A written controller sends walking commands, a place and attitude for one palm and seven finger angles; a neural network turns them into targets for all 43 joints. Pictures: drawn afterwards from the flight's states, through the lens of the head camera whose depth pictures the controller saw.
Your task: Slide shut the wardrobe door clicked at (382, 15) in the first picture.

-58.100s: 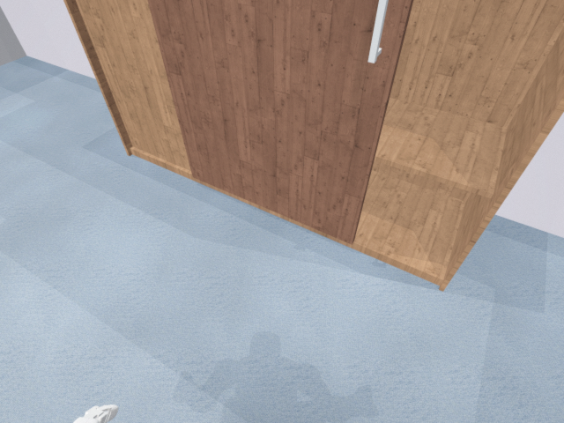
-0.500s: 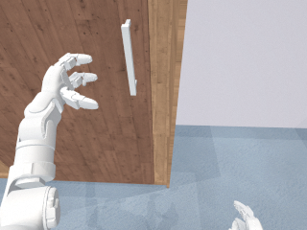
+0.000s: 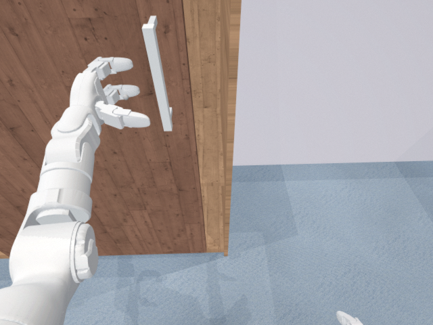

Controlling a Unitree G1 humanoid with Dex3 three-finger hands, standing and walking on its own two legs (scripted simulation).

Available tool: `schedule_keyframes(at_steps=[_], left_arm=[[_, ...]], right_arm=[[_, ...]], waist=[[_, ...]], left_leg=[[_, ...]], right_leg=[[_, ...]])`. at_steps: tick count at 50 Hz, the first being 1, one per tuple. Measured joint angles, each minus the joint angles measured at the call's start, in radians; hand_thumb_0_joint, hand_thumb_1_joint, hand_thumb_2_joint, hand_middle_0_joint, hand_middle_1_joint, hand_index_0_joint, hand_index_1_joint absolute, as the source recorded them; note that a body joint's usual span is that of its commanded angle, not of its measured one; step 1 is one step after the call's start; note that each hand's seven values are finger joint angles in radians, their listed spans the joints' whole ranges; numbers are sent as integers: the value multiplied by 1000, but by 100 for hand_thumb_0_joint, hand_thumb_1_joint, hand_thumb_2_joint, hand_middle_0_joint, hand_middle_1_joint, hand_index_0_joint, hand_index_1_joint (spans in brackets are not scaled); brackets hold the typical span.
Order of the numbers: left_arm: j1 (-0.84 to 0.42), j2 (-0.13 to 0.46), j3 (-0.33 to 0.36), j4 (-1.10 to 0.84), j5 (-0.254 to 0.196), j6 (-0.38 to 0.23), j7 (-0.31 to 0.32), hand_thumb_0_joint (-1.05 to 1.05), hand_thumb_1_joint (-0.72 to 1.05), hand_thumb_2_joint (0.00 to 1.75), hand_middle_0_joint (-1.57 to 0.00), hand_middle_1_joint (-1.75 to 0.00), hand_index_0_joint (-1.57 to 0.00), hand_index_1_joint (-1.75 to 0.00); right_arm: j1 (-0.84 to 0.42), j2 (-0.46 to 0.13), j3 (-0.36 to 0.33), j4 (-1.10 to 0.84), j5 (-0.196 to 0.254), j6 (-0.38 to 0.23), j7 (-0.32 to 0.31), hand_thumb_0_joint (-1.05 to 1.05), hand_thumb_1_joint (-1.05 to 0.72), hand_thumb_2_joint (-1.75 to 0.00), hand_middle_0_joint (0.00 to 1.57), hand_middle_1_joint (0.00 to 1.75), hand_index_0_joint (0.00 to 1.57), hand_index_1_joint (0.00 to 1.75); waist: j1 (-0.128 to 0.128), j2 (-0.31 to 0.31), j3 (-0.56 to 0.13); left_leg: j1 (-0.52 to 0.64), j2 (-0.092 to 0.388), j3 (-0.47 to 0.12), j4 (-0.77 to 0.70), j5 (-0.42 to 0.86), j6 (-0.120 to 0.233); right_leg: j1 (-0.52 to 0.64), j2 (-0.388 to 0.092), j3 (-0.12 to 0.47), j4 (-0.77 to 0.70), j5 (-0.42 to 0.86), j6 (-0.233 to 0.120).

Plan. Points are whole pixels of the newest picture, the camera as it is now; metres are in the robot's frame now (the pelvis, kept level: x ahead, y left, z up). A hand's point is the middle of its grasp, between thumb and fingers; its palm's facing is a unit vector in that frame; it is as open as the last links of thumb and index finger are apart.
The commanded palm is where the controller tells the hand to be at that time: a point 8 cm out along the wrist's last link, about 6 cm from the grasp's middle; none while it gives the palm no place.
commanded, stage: move the hooked fingers beside the handle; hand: left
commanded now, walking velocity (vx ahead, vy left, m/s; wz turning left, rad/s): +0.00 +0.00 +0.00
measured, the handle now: (161, 79) +0.52 +0.11 +0.20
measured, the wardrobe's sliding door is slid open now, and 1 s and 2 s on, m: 0.08 0.08 0.08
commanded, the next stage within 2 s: feel for the door with the fingertips in 1.68 s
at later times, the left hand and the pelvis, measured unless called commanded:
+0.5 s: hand (118, 99) +0.45 +0.18 +0.20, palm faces +0.01 -1.00 +0.00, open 14.0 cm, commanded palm +0.43 +0.22 +0.21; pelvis +0.00 +0.00 +0.00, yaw -1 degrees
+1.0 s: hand (126, 92) +0.46 +0.16 +0.21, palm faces +0.00 -1.00 +0.02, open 14.0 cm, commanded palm +0.43 +0.22 +0.20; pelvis +0.00 +0.01 +0.00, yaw +0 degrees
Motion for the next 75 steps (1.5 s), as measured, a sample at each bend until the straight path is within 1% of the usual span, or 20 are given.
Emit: schedule_keyframes(at_steps=[3, 7, 11, 17, 21, 25, 30, 35, 40, 44, 48, 52, 54, 58, 61, 63, 66, 69, 71, 75], left_arm=[[-23, 7, 1, 26, 13, -29, 6, -2, -50, 30, -30, -120, -30, -120], [-37, -4, 2, 37, 5, -66, -3, -2, -50, 30, -29, -120, -30, -120], [-38, -3, 31, 69, -3, -70, -20, -2, -50, 30, -31, -120, -30, -120], [1, 30, 48, 77, 22, -63, -20, -2, -50, 30, -32, -121, -32, -121], [51, 27, 44, 11, 13, -76, -25, -2, -50, 30, -31, -120, -31, -121], [70, -1, 11, -72, -6, -89, -29, -2, -50, 30, -30, -120, -31, -120], [10, -27, -25, -38, -17, -45, -20, -2, -51, 30, -30, -120, -30, -120], [-33, -23, -10, 65, 3, -9, 5, -2, -51, 30, -30, -120, -30, -120], [-3, -16, 0, 33, 22, -76, 27, -2, -50, 30, -30, -120, -30, -120], [17, -31, -10, -41, 6, -121, 14, -2, -50, 30, -29, -120, -30, -120], [-27, -24, -12, 24, -9, -73, -8, -2, -51, 30, -30, -120, -30, -120], [-29, -6, -9, 78, 5, -15, -2, -1, -50, 30, -30, -120, -30, -120], [1, -10, -3, 56, 8, -21, 8, -1, -50, 30, -30, -120, -30, -120], [62, -40, 3, -54, 0, -78, 20, -2, -50, 30, -29, -120, -30, -120], [61, -48, 4, -89, 1, -105, 17, -2, -50, 30, -30, -120, -30, -120], [29, -36, -3, -58, 5, -95, 14, -2, -51, 30, -30, -120, -30, -120], [-28, -7, -12, 31, 14, -51, 8, -2, -51, 30, -30, -120, -30, -120], [-40, 6, -13, 78, 13, -18, 4, -2, -51, 30, -30, -120, -30, -120], [-19, 0, -5, 66, 3, -26, 1, -2, -50, 30, -30, -120, -30, -120], [35, -31, 3, -15, -8, -85, 2, -2, -50, 30, -30, -120, -30, -120]], right_arm=[[20, -2, -7, 0, -3, -2, 5, 1, -91, -90, 20, 30, 20, 30], [49, -7, -16, 11, -5, -3, 10, 1, -91, -90, 20, 30, 20, 30], [65, -8, -17, 14, -5, 10, 14, 1, -91, -90, 20, 30, 20, 30], [72, -6, -19, -13, -4, 25, 19, 1, -91, -90, 20, 30, 20, 30], [67, -4, -24, -23, -3, 20, 19, 1, -91, -90, 20, 30, 20, 30], [55, -2, -25, -15, 0, 3, 17, 1, -91, -90, 20, 30, 20, 30], [18, 0, -15, -4, 3, -4, 19, 1, -91, -90, 20, 30, 20, 30], [-15, 3, -3, -28, -4, 7, 22, 1, -91, -90, 20, 30, 20, 30], [-3, 12, -2, -45, -11, -2, 25, 1, -91, -90, 20, 30, 20, 30], [27, 11, -6, -22, -9, -12, 28, 1, -91, -90, 20, 30, 20, 30], [44, 8, -1, 4, -1, 4, 24, 1, -91, -90, 20, 30, 20, 30], [50, -1, -5, -10, 0, 21, 23, 1, -91, -90, 20, 30, 20, 30], [52, -5, -11, -19, -3, 19, 23, 1, -91, -90, 20, 30, 20, 30], [51, -1, -18, -18, -8, 3, 22, 1, -91, -90, 20, 30, 20, 30], [46, 4, -15, -6, -8, -7, 21, 1, -91, -90, 20, 30, 20, 30], [39, 6, -11, 1, -4, -9, 20, 1, -91, -90, 20, 30, 20, 30], [26, 2, -6, -4, 0, -1, 18, 1, -91, -90, 20, 30, 20, 30], [22, -5, -8, -19, -1, 5, 18, 1, -91, -90, 20, 30, 20, 30], [23, -8, -12, -26, -3, 4, 18, 1, -91, -90, 20, 30, 20, 30], [29, -2, -14, -23, -6, -6, 19, 1, -91, -90, 20, 30, 20, 30]], waist=[[-6, 1, 2], [-5, 5, -5], [-9, 4, -23], [-13, 0, -26], [-4, -2, -12], [11, -3, -10], [16, -3, -24], [4, 1, -27], [-1, -2, -7], [7, 1, -13], [6, 1, -35], [-3, 8, -35], [-3, 12, -26], [2, 6, -7], [4, -3, -13], [2, -6, -20], [-3, -3, -25], [-3, 8, -25], [1, 13, -22], [9, 8, -17]], left_leg=[[-11, 2, 2, 4, -2, 0], [-15, 3, 6, 7, -7, 1], [-15, 4, 15, 6, -12, 2], [-23, 8, 21, 12, -16, 3], [-24, 10, 18, 18, -17, 3], [-20, 7, 8, 24, -19, 4], [-25, 0, -3, 33, -19, 7], [-44, -5, -1, 35, -12, 10], [-52, -2, 5, 39, -10, 9], [-40, 0, 5, 40, -16, 7], [-32, 0, 3, 39, -20, 8], [-37, 0, 4, 35, -15, 8], [-39, 0, 7, 33, -11, 9], [-31, 3, 9, 28, -7, 7], [-23, 7, 6, 27, -8, 3], [-23, 8, 2, 31, -10, 2], [-31, 7, -4, 33, -9, 2], [-40, 5, -3, 29, -3, 3], [-41, 4, 0, 25, 0, 5], [-32, 4, 3, 23, -2, 4]], right_leg=[[-11, 2, 2, 2, 0, -1], [-15, 2, 7, 0, -1, 1], [-19, 3, 15, 1, -4, 2], [-30, 6, 22, 8, -5, 2], [-25, 8, 19, 3, -1, 2], [-11, 6, 9, -3, 0, 4], [-9, 0, -2, 2, -3, 7], [-35, -5, 1, 17, -3, 10], [-48, -3, 6, 27, -2, 9], [-33, -1, 7, 21, -3, 8], [-23, 0, 5, 17, -6, 8], [-31, -1, 6, 18, -3, 7], [-35, 0, 8, 18, 0, 8], [-29, 2, 11, 14, 4, 6], [-19, 6, 9, 11, 4, 3], [-16, 8, 5, 11, 3, 2], [-22, 8, -1, 13, 3, 1], [-33, 5, 0, 12, 7, 2], [-36, 4, 2, 12, 9, 3], [-29, 4, 6, 12, 7, 4]])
